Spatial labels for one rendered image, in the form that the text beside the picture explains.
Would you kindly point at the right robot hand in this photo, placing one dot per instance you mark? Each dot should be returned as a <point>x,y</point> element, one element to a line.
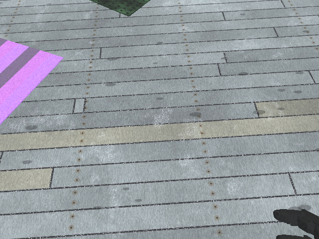
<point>304,219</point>

